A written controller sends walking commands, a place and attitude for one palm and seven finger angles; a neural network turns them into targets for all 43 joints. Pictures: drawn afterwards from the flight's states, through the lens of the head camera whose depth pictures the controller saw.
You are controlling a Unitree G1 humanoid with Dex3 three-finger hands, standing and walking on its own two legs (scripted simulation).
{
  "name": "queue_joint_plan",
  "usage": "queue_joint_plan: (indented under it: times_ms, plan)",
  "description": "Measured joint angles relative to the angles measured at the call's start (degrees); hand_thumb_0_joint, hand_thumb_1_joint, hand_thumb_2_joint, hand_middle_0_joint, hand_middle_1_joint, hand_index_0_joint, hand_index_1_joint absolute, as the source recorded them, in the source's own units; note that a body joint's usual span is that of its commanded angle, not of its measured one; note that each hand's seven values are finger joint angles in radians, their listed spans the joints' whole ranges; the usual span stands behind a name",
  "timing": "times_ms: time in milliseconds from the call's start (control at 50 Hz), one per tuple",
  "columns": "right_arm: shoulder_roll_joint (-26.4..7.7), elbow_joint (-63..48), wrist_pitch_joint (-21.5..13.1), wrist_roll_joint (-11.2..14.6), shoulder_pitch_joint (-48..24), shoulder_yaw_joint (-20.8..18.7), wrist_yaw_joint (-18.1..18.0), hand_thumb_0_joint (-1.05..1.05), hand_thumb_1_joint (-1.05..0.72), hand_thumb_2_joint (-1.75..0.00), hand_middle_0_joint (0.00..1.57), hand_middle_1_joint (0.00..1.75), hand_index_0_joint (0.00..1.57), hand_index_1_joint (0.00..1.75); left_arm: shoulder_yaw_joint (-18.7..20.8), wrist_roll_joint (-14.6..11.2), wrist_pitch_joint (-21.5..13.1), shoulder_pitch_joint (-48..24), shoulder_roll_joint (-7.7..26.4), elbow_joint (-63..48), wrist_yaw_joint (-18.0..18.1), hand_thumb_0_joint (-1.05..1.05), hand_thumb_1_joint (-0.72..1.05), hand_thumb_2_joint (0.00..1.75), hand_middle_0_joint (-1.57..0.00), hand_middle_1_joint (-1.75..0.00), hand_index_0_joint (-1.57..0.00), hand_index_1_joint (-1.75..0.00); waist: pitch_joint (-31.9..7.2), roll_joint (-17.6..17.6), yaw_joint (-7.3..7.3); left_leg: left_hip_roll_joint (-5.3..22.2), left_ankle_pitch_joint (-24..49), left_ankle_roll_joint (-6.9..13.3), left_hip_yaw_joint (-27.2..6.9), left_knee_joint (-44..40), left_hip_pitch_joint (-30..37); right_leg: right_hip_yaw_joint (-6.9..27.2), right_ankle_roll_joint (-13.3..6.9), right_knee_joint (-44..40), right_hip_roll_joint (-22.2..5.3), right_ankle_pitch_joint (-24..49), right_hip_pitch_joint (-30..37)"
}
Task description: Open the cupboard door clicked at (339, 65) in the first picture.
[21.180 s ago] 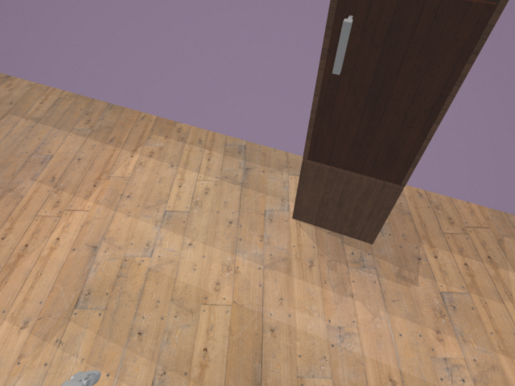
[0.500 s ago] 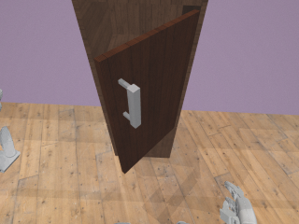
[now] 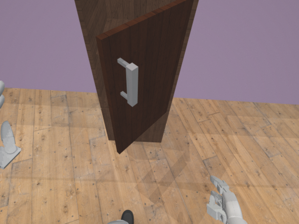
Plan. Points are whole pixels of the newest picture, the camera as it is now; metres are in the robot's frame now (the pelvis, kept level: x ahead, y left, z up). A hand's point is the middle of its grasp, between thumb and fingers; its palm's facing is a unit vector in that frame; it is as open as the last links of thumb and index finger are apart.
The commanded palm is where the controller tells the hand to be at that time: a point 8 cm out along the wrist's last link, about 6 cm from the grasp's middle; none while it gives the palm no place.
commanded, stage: step back with the hand held close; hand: left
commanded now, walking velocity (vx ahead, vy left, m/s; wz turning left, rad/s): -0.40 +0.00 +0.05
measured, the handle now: (127, 83) +0.45 +0.11 +0.11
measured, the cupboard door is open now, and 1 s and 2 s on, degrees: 49 49 49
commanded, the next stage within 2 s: stop stepping back and stand still in 0.14 s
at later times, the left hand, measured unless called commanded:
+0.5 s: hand out of the picture +0.06 +0.24 +0.16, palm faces +0.39 -0.76 -0.52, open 7.4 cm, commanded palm +0.02 +0.28 +0.18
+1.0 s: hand out of the picture +0.01 +0.26 +0.16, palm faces +0.47 -0.75 -0.46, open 7.4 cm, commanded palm -0.05 +0.30 +0.18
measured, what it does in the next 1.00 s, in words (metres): walks backwards: left foot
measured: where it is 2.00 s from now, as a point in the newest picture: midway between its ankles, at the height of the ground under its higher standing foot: outside the picture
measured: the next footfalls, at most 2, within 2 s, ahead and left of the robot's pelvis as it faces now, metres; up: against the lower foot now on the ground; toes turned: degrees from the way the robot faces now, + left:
left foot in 0.68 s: -0.13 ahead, +0.12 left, +0.00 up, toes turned +7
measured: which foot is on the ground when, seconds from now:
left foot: down 0.00-0.42, up 0.44-0.66, down 0.68-1.00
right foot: down 0.00-1.00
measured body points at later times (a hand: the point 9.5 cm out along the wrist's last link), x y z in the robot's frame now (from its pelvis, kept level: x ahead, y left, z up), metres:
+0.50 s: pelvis -0.12 -0.02 +0.00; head -0.11 -0.01 +0.45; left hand +0.04 +0.28 +0.19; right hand +0.05 -0.26 -0.08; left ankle -0.04 +0.09 -0.69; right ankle -0.11 -0.12 -0.74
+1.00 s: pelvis -0.17 -0.01 -0.01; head -0.18 -0.01 +0.44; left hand -0.02 +0.30 +0.19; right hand -0.01 -0.23 -0.10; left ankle -0.19 +0.11 -0.71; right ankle -0.13 -0.10 -0.74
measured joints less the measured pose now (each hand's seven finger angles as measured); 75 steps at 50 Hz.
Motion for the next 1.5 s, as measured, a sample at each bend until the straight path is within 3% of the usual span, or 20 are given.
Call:
queue_joint_plan:
  times_ms: [60,140,220,300,400,460,500,540,680,740,820,860,980,1060,1180,1220,1260,1360,1440,1500]
  plan:
    - [-1.4,0.1,1.1,0.4,-3.4,-0.3,-0.3,0.01,-0.90,-0.90,0.20,0.30,0.21,0.30,-0.3,-0.6,-1.5,0.1,0.7,0.2,-1.3,0.01,0.89,0.90,-0.21,-0.30,-0.21,-0.30,2.2,1.9,0.32,1.6,-3.2,-1.4,-0.6,5.2,-2.9,0.6,0.9,-0.1,1.5,-3.9,-0.6]
    - [-2.4,0.1,2.4,1.8,-1.7,-0.8,-1.7,0.02,-0.90,-0.90,0.20,0.30,0.21,0.30,-0.4,0.0,-1.6,2.3,1.8,0.0,-2.5,0.01,0.89,0.90,-0.21,-0.30,-0.21,-0.30,0.9,0.9,-0.11,-0.1,-11.8,-2.6,-2.3,14.9,-1.7,1.0,0.8,3.6,1.3,-3.9,-1.8]
    - [-3.5,0.0,2.8,1.8,-0.7,-1.3,-3.0,0.02,-0.90,-0.90,0.20,0.30,0.20,0.30,0.1,0.1,-0.9,0.1,1.9,2.1,-2.4,0.01,0.89,0.90,-0.22,-0.31,-0.21,-0.30,1.1,-0.5,-0.71,-1.8,-9.0,0.1,-2.4,9.3,2.3,0.9,1.8,9.8,0.1,-3.1,-5.1]
    - [-3.3,-0.3,0.4,0.8,-0.7,-2.0,-1.5,0.02,-0.90,-0.90,0.20,0.30,0.20,0.30,0.3,-0.1,0.3,-0.5,1.9,2.7,-1.9,0.01,0.89,0.90,-0.21,-0.30,-0.21,-0.30,2.8,-0.1,-1.25,-1.1,-3.3,0.3,-2.8,3.0,4.3,2.6,2.0,22.8,2.1,-10.9,-11.6]
    - [-2.4,-2.1,0.1,0.8,2.5,-1.7,-1.3,0.02,-0.90,-0.90,0.20,0.30,0.20,0.30,0.0,0.0,1.8,4.5,1.9,0.3,-0.5,0.01,0.89,0.90,-0.21,-0.30,-0.21,-0.30,1.2,0.7,-2.63,-0.9,-2.1,-0.9,-4.1,0.2,3.9,-1.5,0.6,14.8,1.6,-10.8,-8.5]
    - [-2.4,-1.3,1.2,0.5,3.1,-1.6,-1.4,0.01,-0.90,-0.90,0.20,0.30,0.20,0.30,0.7,0.6,2.2,5.4,2.0,0.0,-0.3,0.01,0.89,0.90,-0.21,-0.30,-0.21,-0.30,0.4,-0.3,-1.33,-2.2,-14.5,-3.3,-4.2,15.3,-2.9,-1.5,-1.7,7.0,0.3,-1.8,-8.0]
    - [-2.7,1.4,1.9,0.4,3.7,-1.7,-1.6,0.01,-0.90,-0.90,0.20,0.30,0.20,0.30,0.0,1.1,1.8,4.2,0.5,1.5,-0.5,0.01,0.89,0.90,-0.21,-0.30,-0.21,-0.30,-0.6,-0.2,-0.13,-2.2,-17.5,-4.0,-4.5,29.5,-5.6,-1.5,-1.8,7.3,-0.1,2.5,-9.0]
    - [-2.7,3.7,2.1,0.6,5.4,-1.6,-2.2,0.01,-0.90,-0.90,0.20,0.30,0.20,0.30,-1.0,1.6,1.4,2.0,-1.4,4.5,-0.4,0.01,0.89,0.90,-0.21,-0.31,-0.21,-0.30,-2.7,-0.5,0.35,-1.4,-18.2,-4.1,-3.7,34.9,-4.5,-1.8,-1.3,6.0,-0.7,2.9,-9.0]
    - [-4.8,4.3,-0.7,0.2,9.0,-2.0,-3.6,0.02,-0.90,-0.90,0.20,0.30,0.20,0.30,-3.3,3.1,1.3,-2.7,-5.9,7.8,1.1,0.01,0.89,0.90,-0.21,-0.30,-0.21,-0.30,-4.5,0.9,-1.34,1.6,-20.3,-1.0,-3.2,9.5,14.0,-4.3,0.1,7.6,-1.8,3.3,-11.4]
    - [-3.4,3.6,-1.2,0.4,7.4,-1.9,-3.0,0.02,-0.90,-0.90,0.20,0.30,0.20,0.30,-1.6,2.7,0.7,-1.7,-3.6,6.5,1.0,0.01,0.89,0.90,-0.21,-0.30,-0.21,-0.30,-2.0,-1.3,-1.89,0.1,-19.7,-3.0,-2.0,10.7,14.7,-2.2,0.9,12.8,-3.0,1.2,-12.6]
    - [-1.5,2.5,-2.5,0.5,7.4,-0.9,-1.8,0.02,-0.90,-0.90,0.20,0.30,0.20,0.30,-0.1,2.7,0.0,-0.5,-1.0,6.1,0.7,0.01,0.89,0.90,-0.21,-0.30,-0.21,-0.30,-1.5,-0.7,-2.56,0.5,-20.0,-3.5,-2.2,11.9,14.7,-3.0,1.3,12.8,-1.4,-1.8,-10.9]
    - [-1.3,2.3,-2.4,0.6,7.0,-0.4,-1.4,0.02,-0.90,-0.90,0.20,0.30,0.20,0.30,0.1,2.7,-0.6,-0.8,-0.8,6.4,0.5,0.01,0.89,0.90,-0.21,-0.30,-0.21,-0.30,-0.9,0.4,-2.44,1.2,-20.7,-3.8,-2.6,13.8,13.8,-3.4,-0.7,10.4,-0.4,2.2,-10.0]
    - [-2.3,3.7,-0.2,0.9,5.5,-1.1,-0.7,0.02,-0.90,-0.90,0.20,0.30,0.20,0.30,-1.6,2.3,-1.5,-1.1,-2.9,6.7,-0.4,0.01,0.89,0.90,-0.21,-0.30,-0.21,-0.30,-0.7,1.8,-1.42,0.3,-26.5,-1.7,-3.2,29.4,6.5,-3.9,-2.2,9.8,-0.1,2.7,-10.9]
    - [-3.6,2.6,-0.2,0.3,5.9,-1.2,-1.7,0.02,-0.90,-0.90,0.20,0.30,0.20,0.30,-1.6,2.1,-1.3,-0.5,-3.9,5.5,0.1,0.01,0.89,0.90,-0.21,-0.30,-0.21,-0.30,-0.3,2.0,-1.45,1.0,-20.9,-1.4,-2.9,15.3,10.2,-4.3,-1.1,11.2,-0.3,2.2,-11.5]
    - [-1.8,2.5,-1.6,0.5,6.0,-1.1,-2.0,0.02,-0.90,-0.90,0.20,0.30,0.20,0.30,-0.3,3.0,-0.9,-1.9,-2.5,7.4,0.4,0.01,0.89,0.90,-0.21,-0.30,-0.21,-0.30,1.0,-0.4,-1.15,-1.3,-17.3,-2.4,-2.6,12.4,12.2,-1.3,1.0,11.5,-1.0,1.3,-9.6]
    - [-3.0,5.0,-2.3,0.8,5.2,-1.8,0.4,0.02,-0.90,-0.90,0.20,0.30,0.20,0.30,-4.0,4.4,-0.7,-5.9,-2.3,15.6,-1.9,0.01,0.89,0.90,-0.21,-0.30,-0.20,-0.30,-0.1,1.6,-0.71,-1.2,-17.0,-2.4,-3.5,13.8,10.0,-2.2,-0.6,11.0,-0.8,2.0,-10.5]
    - [-4.6,8.1,0.3,0.8,3.4,-2.5,1.8,0.01,-0.90,-0.90,0.20,0.30,0.20,0.30,-9.9,5.2,3.7,-11.2,-3.5,29.0,-4.6,0.00,0.90,0.90,-0.20,-0.30,-0.20,-0.30,-1.5,3.7,-0.62,-1.4,-17.0,-2.5,-3.8,15.4,8.1,-2.9,-1.1,11.9,-1.2,1.3,-11.7]
    - [-5.4,12.9,6.2,-0.3,1.6,-2.7,2.7,0.01,-0.90,-0.90,0.20,0.30,0.20,0.30,-20.1,5.6,13.1,-18.6,-9.9,61.8,-7.4,0.00,0.91,0.90,-0.20,-0.30,-0.19,-0.30,-1.0,4.1,-2.88,-1.7,-17.9,-1.9,-4.0,16.9,7.9,-3.8,-0.9,14.2,-1.9,0.1,-12.0]
    - [-4.2,16.8,7.6,-0.9,3.0,-1.7,2.6,0.01,-0.90,-0.90,0.20,0.30,0.20,0.30,-24.9,5.0,15.3,-18.2,-15.8,79.0,-8.3,0.01,0.91,0.90,-0.20,-0.30,-0.19,-0.30,1.2,1.9,-3.52,-1.3,-16.0,-2.0,-3.6,13.7,9.4,-3.4,-0.9,10.8,-1.2,2.5,-10.6]
    - [-2.7,20.4,8.0,-0.7,5.6,-1.3,2.2,0.01,-0.90,-0.90,0.20,0.30,0.20,0.30,-23.1,4.0,13.6,-17.0,-16.8,85.1,-6.7,-0.02,0.99,0.90,-0.21,-0.30,-0.20,-0.30,2.6,0.5,-2.33,-0.8,-13.9,-2.3,-4.1,10.5,10.0,-4.0,-1.3,6.8,-0.6,4.9,-9.5]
